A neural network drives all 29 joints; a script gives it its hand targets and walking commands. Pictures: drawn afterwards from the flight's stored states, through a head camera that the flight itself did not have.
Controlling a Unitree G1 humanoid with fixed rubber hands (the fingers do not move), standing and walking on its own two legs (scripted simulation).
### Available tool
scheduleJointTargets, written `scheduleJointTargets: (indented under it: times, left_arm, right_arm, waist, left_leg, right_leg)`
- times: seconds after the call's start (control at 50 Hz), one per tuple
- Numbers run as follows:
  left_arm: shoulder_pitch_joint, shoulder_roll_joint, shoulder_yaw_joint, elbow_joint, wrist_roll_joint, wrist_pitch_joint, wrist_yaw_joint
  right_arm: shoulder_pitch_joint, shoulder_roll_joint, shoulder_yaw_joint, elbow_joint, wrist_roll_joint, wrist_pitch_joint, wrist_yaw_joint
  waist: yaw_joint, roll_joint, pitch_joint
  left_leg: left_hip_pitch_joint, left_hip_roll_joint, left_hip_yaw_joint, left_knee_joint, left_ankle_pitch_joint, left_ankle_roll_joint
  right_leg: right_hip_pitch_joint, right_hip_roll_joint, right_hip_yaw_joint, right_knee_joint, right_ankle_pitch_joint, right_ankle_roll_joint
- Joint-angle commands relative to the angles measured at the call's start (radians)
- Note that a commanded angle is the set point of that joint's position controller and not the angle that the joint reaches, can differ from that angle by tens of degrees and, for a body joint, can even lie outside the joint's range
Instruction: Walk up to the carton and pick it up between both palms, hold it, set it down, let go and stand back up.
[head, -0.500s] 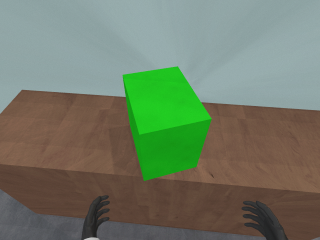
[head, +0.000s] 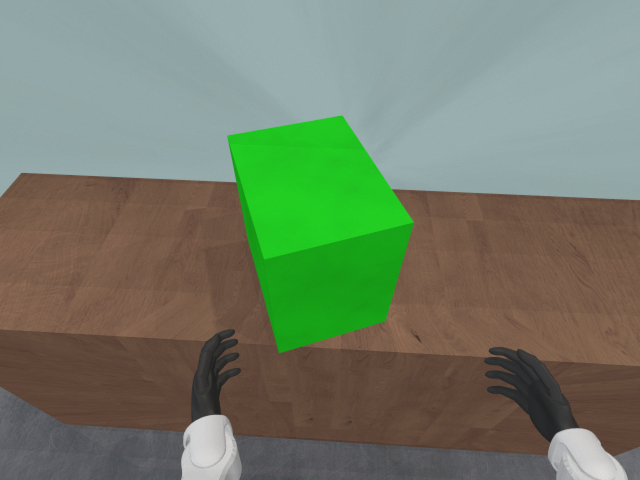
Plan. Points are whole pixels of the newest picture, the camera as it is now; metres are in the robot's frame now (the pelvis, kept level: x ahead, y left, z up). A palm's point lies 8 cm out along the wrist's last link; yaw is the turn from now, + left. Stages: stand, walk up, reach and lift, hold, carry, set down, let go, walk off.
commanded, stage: reach and lift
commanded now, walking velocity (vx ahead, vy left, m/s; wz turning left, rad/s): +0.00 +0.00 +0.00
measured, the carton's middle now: (310, 233) +0.48 +0.07 -0.01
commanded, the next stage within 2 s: none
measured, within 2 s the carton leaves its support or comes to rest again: neither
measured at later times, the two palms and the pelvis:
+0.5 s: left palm (195, 354) +0.25 +0.19 +0.02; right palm (526, 336) +0.31 -0.23 +0.01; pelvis +0.00 +0.00 +0.01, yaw +0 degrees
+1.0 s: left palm (195, 310) +0.28 +0.19 +0.07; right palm (518, 288) +0.35 -0.21 +0.06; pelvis -0.01 -0.01 +0.02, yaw +0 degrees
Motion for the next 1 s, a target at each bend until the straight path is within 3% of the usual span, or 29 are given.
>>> scheduleJointTargets:
  times: [0.0,0.1,0.32,0.5,0.52,0.54,0.56,0.6,0.68,0.76,0.9,0.98]
  left_arm:
    - [-0.194,0.028,0.032,-0.235,0.001,-0.029,0.004]
    - [-0.22,0.027,0.031,-0.266,-0.009,0.001,-0.002]
    - [-0.306,0.029,0.047,-0.286,-0.008,0.099,-0.018]
    - [-0.406,0.039,0.054,-0.345,-0.004,0.157,-0.011]
    - [-0.172,-0.015,0.058,-0.397,0.061,0.166,-0.002]
    - [-0.289,0.02,0.055,-0.481,0.054,0.178,0.003]
    - [-0.231,0.005,0.04,-0.445,0.056,0.196,0.0]
    - [-0.286,0.02,0.035,-0.428,0.035,0.218,-0.014]
    - [-0.409,0.045,0.03,-0.485,-0.016,0.243,0.001]
    - [-0.456,0.04,0.028,-0.463,-0.028,0.292,-0.001]
    - [-0.487,0.058,0.091,-0.47,0.001,0.37,-0.019]
    - [-0.571,0.082,0.132,-0.471,0.002,0.4,-0.029]
  right_arm:
    - [-0.252,-0.229,-0.049,-0.202,0.018,-0.027,-0.017]
    - [-0.289,-0.236,-0.053,-0.235,0.01,0.007,-0.031]
    - [-0.391,-0.231,-0.082,-0.228,-0.028,0.111,-0.038]
    - [-0.511,-0.235,-0.113,-0.272,-0.046,0.167,-0.048]
    - [-0.278,-0.222,-0.079,-0.271,-0.019,0.177,-0.033]
    - [-0.394,-0.271,-0.122,-0.321,-0.011,0.188,-0.029]
    - [-0.363,-0.264,-0.105,-0.313,-0.017,0.199,-0.029]
    - [-0.436,-0.268,-0.115,-0.357,-0.029,0.226,-0.032]
    - [-0.52,-0.248,-0.144,-0.464,-0.055,0.265,-0.036]
    - [-0.563,-0.243,-0.161,-0.474,-0.072,0.323,-0.04]
    - [-0.614,-0.23,-0.159,-0.466,-0.094,0.385,-0.084]
    - [-0.688,-0.215,-0.156,-0.501,-0.105,0.419,-0.106]
  waist:
    - [0.025,-0.12,-0.214]
    - [0.021,-0.098,-0.273]
    - [0.009,-0.088,-0.271]
    - [0.017,-0.058,-0.317]
    - [0.035,-0.012,-0.314]
    - [0.032,0.037,-0.405]
    - [0.017,0.007,-0.36]
    - [0.006,-0.042,-0.326]
    - [0.017,-0.069,-0.327]
    - [0.016,-0.072,-0.341]
    - [0.025,-0.087,-0.368]
    - [0.04,-0.08,-0.384]
  left_leg:
    - [-0.143,-0.106,0.025,-0.093,0.204,0.042]
    - [-0.079,-0.098,0.021,-0.111,0.276,0.037]
    - [-0.024,-0.078,0.001,-0.19,0.293,0.047]
    - [-0.003,-0.071,-0.006,-0.22,0.324,0.052]
    - [0.072,-0.062,-0.013,-0.222,0.455,0.009]
    - [0.094,-0.066,-0.007,-0.224,0.508,-0.015]
    - [0.086,-0.07,-0.013,-0.218,0.51,-0.011]
    - [0.034,-0.073,-0.013,-0.234,0.431,0.005]
    - [-0.048,-0.075,-0.001,-0.249,0.308,0.027]
    - [-0.037,-0.076,-0.001,-0.262,0.288,0.032]
    - [-0.032,-0.087,0.006,-0.283,0.367,0.033]
    - [-0.057,-0.096,0.015,-0.296,0.343,0.042]
  right_leg:
    - [0.328,0.007,0.169,-0.149,0.22,0.016]
    - [0.332,0.022,0.151,-0.166,0.301,-0.005]
    - [0.328,0.021,0.135,-0.241,0.288,-0.016]
    - [0.363,0.019,0.128,-0.265,0.309,-0.02]
    - [0.419,0.044,0.09,-0.244,0.394,-0.035]
    - [0.408,0.051,0.08,-0.258,0.425,-0.046]
    - [0.418,0.054,0.082,-0.261,0.456,-0.043]
    - [0.416,0.046,0.087,-0.262,0.433,-0.03]
    - [0.399,0.029,0.104,-0.26,0.315,-0.019]
    - [0.399,0.028,0.105,-0.269,0.291,-0.017]
    - [0.498,0.029,0.113,-0.273,0.476,0.002]
    - [0.53,0.022,0.129,-0.276,0.431,0.016]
